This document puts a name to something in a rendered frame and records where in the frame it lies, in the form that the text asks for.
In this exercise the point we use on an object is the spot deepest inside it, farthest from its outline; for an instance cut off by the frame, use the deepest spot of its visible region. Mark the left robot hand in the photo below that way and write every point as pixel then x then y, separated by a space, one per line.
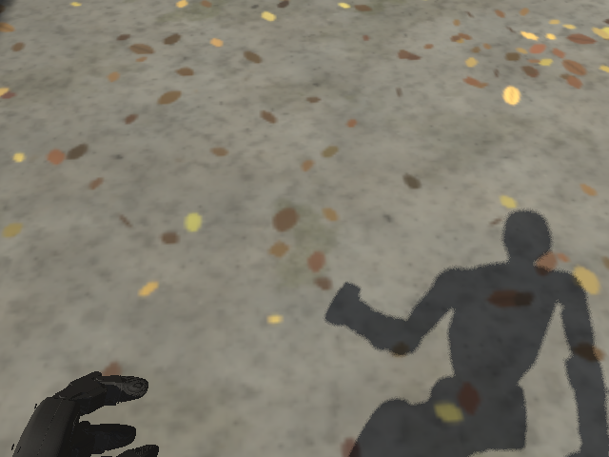
pixel 54 430

